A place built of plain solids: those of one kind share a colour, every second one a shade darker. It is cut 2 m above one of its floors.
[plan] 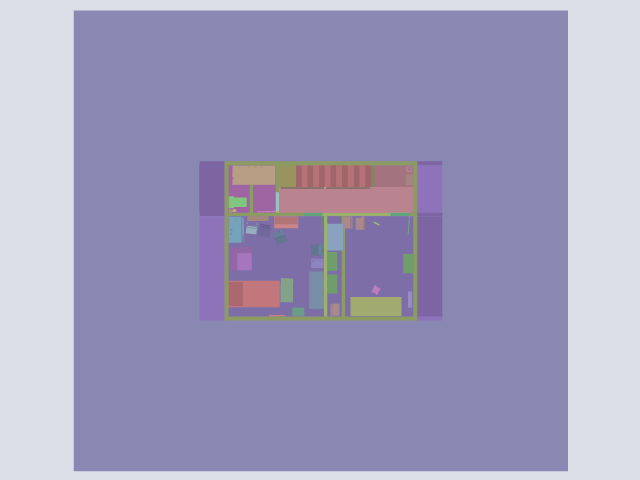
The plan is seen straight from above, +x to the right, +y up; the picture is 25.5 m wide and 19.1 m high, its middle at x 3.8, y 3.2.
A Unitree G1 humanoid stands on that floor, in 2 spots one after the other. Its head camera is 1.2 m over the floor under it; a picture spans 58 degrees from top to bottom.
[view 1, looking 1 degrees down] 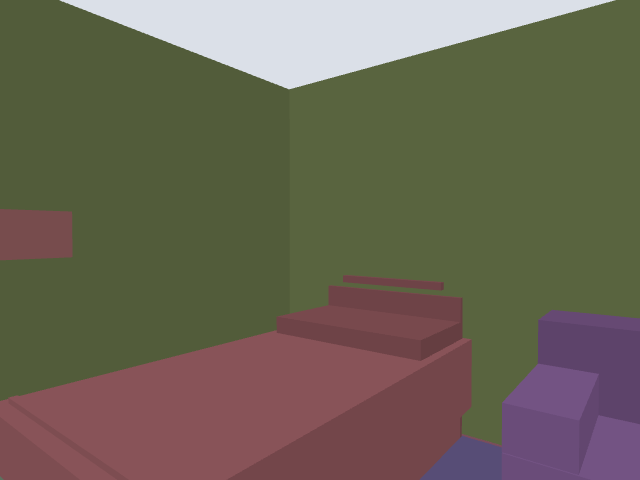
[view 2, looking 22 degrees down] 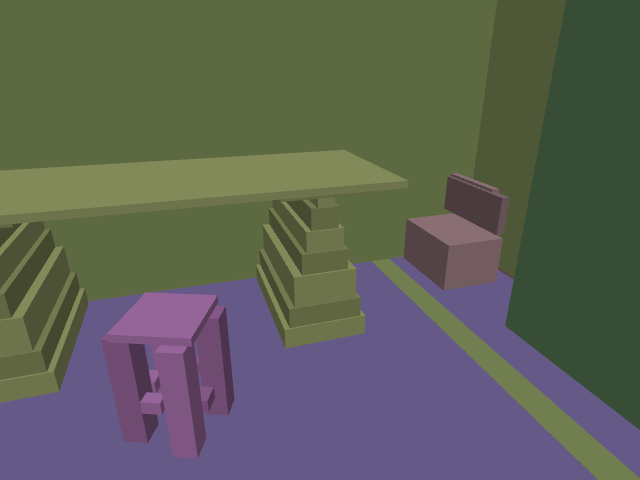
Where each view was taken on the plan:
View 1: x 2.67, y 2.42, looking -142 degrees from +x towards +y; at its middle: wall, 3.19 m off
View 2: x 5.92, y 2.52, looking -108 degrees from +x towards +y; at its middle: door_desk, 1.85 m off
